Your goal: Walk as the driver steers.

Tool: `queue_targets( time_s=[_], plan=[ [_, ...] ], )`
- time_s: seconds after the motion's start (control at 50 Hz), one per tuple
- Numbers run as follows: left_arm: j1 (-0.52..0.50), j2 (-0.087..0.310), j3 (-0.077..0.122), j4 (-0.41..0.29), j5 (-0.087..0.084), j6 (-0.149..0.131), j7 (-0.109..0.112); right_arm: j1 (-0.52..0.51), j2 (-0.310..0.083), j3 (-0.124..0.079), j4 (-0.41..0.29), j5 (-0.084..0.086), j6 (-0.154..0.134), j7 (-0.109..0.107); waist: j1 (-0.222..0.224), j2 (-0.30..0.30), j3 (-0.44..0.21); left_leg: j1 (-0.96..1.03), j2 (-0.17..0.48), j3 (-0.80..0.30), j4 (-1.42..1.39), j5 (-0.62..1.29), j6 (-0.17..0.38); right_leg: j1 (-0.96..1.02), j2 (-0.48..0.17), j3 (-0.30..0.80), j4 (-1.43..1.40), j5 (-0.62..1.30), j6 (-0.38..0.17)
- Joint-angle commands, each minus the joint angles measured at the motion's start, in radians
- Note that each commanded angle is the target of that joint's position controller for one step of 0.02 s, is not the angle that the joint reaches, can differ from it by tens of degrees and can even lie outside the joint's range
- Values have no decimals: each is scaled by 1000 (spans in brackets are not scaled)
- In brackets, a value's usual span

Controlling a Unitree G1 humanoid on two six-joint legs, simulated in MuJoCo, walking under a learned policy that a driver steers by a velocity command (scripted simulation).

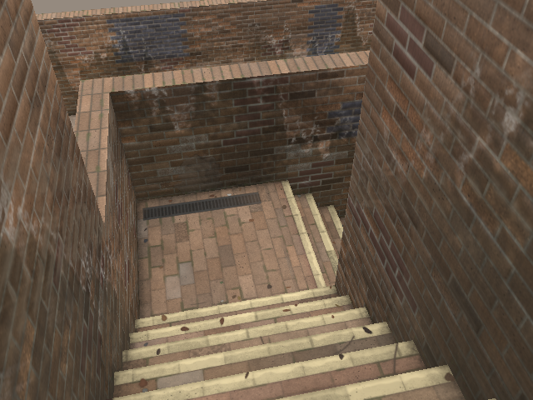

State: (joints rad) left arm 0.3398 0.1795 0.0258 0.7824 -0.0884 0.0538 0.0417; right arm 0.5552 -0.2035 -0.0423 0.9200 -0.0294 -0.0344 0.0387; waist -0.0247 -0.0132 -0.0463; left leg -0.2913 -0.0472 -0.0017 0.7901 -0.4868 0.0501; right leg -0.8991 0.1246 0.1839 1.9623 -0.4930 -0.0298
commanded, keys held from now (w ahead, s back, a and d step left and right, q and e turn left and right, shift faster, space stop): w+e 0.08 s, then w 0.24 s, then w+q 0.10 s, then q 0.58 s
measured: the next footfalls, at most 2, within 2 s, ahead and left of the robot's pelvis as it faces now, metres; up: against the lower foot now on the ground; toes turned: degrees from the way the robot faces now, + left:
right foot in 0.38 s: +0.30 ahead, -0.20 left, -0.20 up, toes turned -8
left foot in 0.94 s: +0.48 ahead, +0.08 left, -0.41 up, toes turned +6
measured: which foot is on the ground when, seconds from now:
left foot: down 0.00-0.38, up 0.40-0.92, down 0.94-1.00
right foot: up 0.00-0.36, down 0.38-0.92, up 0.94-1.00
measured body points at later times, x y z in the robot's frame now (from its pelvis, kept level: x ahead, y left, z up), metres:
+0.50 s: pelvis +0.23 -0.09 -0.19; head +0.23 -0.10 +0.26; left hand +0.34 +0.14 -0.32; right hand +0.17 -0.33 -0.34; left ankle +0.15 +0.11 -0.64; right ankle +0.26 -0.19 -0.91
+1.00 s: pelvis +0.39 -0.01 -0.38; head +0.40 +0.01 +0.07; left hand +0.42 +0.27 -0.51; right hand +0.58 -0.26 -0.47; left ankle +0.44 +0.07 -1.12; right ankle +0.30 -0.19 -0.79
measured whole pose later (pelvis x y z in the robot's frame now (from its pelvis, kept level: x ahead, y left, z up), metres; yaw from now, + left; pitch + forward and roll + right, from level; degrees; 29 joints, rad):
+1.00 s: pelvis +0.39 -0.01 -0.38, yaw +10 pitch +1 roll -3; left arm 0.27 0.25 0.06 0.83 -0.02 0.00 0.08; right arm 0.18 -0.28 -0.07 0.75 0.01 0.04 0.05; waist 0.02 0.01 0.01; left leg -0.35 -0.04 -0.07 0.50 -0.17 0.07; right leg -0.63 -0.12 0.00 2.07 -0.90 0.13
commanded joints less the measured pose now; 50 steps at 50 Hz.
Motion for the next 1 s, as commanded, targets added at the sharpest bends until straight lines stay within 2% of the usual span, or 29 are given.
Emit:
queue_targets(
  time_s=[0.02, 0.04, 0.08, 0.1, 0.16, 0.22, 0.3, 0.32, 0.36, 0.38, 0.4, 0.42, 0.44, 0.46, 0.48, 0.5, 0.54, 0.58, 0.6, 0.64, 0.7, 0.8, 0.86, 0.9, 0.92, 0.94, 0.96, 0.98, 1.0],
  plan=[
    [-82, 75, 14, -155, 44, 12, 22, -186, -56, 20, -98, -20, -9, -74, 107, 63, 280, -384, 299, -351, -340, 212, 150, -114, -106, 17, -321, 422, 59],
    [-35, 31, 5, -141, 60, 8, 11, -168, -65, 22, -78, -15, -6, -84, 112, 74, 245, -357, 282, -301, -325, 202, 135, -49, -126, 1, -489, 547, 63],
    [16, 11, 8, -93, 50, -12, -11, -83, -123, 7, -28, -9, -12, -92, 102, 111, 190, -284, 279, -278, -294, 225, 124, 13, -144, -4, -486, 685, 52],
    [-42, 13, 9, -108, 33, -25, -19, 0, -82, 7, 11, 11, -15, -101, 54, 93, 196, -117, 292, -303, -212, 217, 118, -134, -159, 75, -548, 722, 38],
    [-236, 56, 28, -156, 41, -49, -52, 175, -59, 5, 47, 29, -36, -103, -59, 114, 193, 185, 279, -306, -115, 169, 92, -308, -155, 126, -904, 860, -1],
    [-280, 15, 14, -165, 87, -56, -100, 57, -44, 14, -2, 33, -14, -125, -39, 31, 182, -130, 195, -119, -55, 55, 84, 172, -144, -69, -1228, 1162, 24],
    [-347, 33, 17, -159, 38, -42, -128, 60, -72, -6, 4, 47, 17, -104, -122, 114, 224, -92, 206, -128, 85, 107, 93, 320, -185, -101, -1377, 1033, 17],
    [-285, 75, 31, -133, 28, -48, -121, -9, -103, -22, 9, 48, 7, -103, -74, 148, 203, -48, 233, -155, 185, 116, 83, 336, -230, -65, -1415, 1029, -2],
    [77, 188, 86, 14, 64, -55, -106, -87, -101, -35, 34, 56, -24, -80, 101, 120, 59, -88, 202, -149, 529, 370, 51, 723, -237, -136, -1489, 1001, -33],
    [227, 175, 92, 56, 88, -56, -81, -60, -84, -32, 52, 69, -25, -77, 189, -24, 56, -80, 76, -77, 842, 427, 11, 861, -203, -233, -1756, 953, -54],
    [403, 152, 80, 158, 105, -55, -76, -1, -31, -43, 97, 49, -28, -64, 232, -289, 46, -483, -93, -96, 1324, -369, -29, 1233, -295, -154, -1595, 1198, -117],
    [301, 177, 48, 126, 112, -66, -88, 167, 8, -25, 74, 66, -37, -49, 90, -376, -84, -720, -47, -231, 1391, -489, -19, 1373, -424, -71, -1143, 1515, -156],
    [256, 143, 37, 95, 102, -66, -104, 129, -48, -29, 29, 81, -34, -50, 110, -250, -191, -723, -17, -273, 1247, -405, -35, 1332, -474, -6, -1185, 1383, -190],
    [259, 160, 42, 126, 87, -71, -117, 43, -44, -32, -12, 92, -23, -66, 109, -110, -145, -756, 6, -217, 1218, -315, -39, 1174, -506, 53, -1273, 1125, -210],
    [216, 198, 51, 156, 78, -66, -115, -18, -21, -20, -56, 107, 6, -93, 55, -68, -134, -751, 45, -128, 1262, -211, -42, 1010, -577, 203, -1417, 758, -273],
    [159, 194, 56, 157, 98, -74, -101, -93, 26, -5, -84, 122, 32, -109, 33, -106, -56, -776, 89, -216, 1086, 34, -27, 788, -651, 303, -1466, 559, -306],
    [-1, 52, -4, 123, 129, -93, -67, -121, -12, -20, -92, 87, 66, -120, -31, -2, 127, -643, 70, -274, 779, 277, -50, 424, -507, 92, -1434, 626, -197],
    [-71, 84, -19, 118, 165, -95, -39, -85, -2, -27, -95, 32, 81, -117, -83, -50, 70, -488, 69, -180, 631, 462, -94, 356, -467, -20, -1396, 798, -167],
    [-45, 109, -20, 130, 167, -99, -22, -68, -12, -28, -95, 33, 83, -107, -83, -99, 17, -462, 63, -168, 687, 506, -102, 397, -479, -9, -1370, 862, -171],
    [14, 128, -1, 121, 108, -99, 10, -227, -71, -42, -194, 44, 95, -97, -14, -137, 51, -660, 60, -266, 550, 605, -81, 561, -475, 4, -1321, 694, -145],
    [67, 107, 2, 116, 84, -88, 66, -370, -66, -35, -294, 25, 106, -71, 20, -112, 108, -693, 45, -291, 284, 869, -64, 580, -453, -66, -1237, 517, -116],
    [1, 174, 27, 55, 71, -70, 61, -426, -55, -25, -302, 53, 111, -8, 41, -58, 106, -216, 62, -113, -12, 1112, -85, 326, -420, -212, -1132, 50, -67],
    [1, 165, 46, 13, 53, -44, 54, -462, -99, -36, -288, 52, 122, -6, 91, -42, 140, -215, 66, -23, -264, 887, -61, 462, -428, -247, -968, 206, -36],
    [34, 154, 47, 39, 53, -27, 41, -292, -125, -62, -205, 74, 102, 1, 36, -7, 95, -6, 83, 1, -466, 849, -14, 510, -426, -270, -722, 263, -15],
    [23, 155, 51, 72, 58, -45, 44, -86, -149, -84, -119, 73, 83, -2, -68, -20, 24, 272, 82, -14, -509, 902, 28, 421, -398, -273, -494, 282, 18],
    [12, 148, 58, 76, 59, -63, 47, 42, -239, -102, -65, 44, 64, -4, -129, 208, 31, 447, 175, -138, -480, 1296, 105, 190, -230, -362, 49, -296, 103],
    [75, 67, 44, 7, 96, -74, 29, -27, -324, -80, -99, 20, 51, 13, -10, 490, -27, 665, 202, -238, -107, 1820, 150, -207, -155, -267, 389, -569, 159],
    [12, 96, 31, -69, 74, -87, 27, -30, -353, -87, -124, 38, 70, 24, -57, 466, -236, 762, 299, -397, -128, 1797, 259, -292, -132, -173, 486, -550, 192],
    [-105, 111, 28, -101, 61, -69, 34, -76, -309, -64, -160, 29, 95, 9, -90, 225, -290, 750, 343, -471, -188, 1469, 301, -347, -114, -140, 517, -473, 200]
  ],
)
Velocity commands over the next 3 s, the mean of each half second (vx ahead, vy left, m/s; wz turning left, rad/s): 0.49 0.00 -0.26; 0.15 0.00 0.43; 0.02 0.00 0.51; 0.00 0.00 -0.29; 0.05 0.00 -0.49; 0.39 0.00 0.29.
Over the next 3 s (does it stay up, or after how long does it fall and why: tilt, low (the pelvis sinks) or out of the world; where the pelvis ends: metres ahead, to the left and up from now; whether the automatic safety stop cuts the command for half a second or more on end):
stays up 0.70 0.03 -0.60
